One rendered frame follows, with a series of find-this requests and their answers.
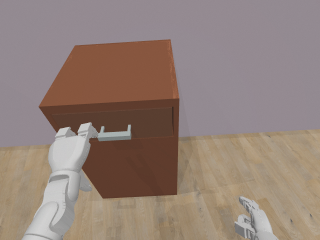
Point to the robot right hand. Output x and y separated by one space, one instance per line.
258 221

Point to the robot left hand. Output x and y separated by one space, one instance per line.
70 151

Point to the robot left forearm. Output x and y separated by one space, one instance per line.
56 214

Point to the handle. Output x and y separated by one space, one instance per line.
114 136

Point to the drawer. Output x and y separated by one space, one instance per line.
145 122

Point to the cabinet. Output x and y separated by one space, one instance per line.
122 76

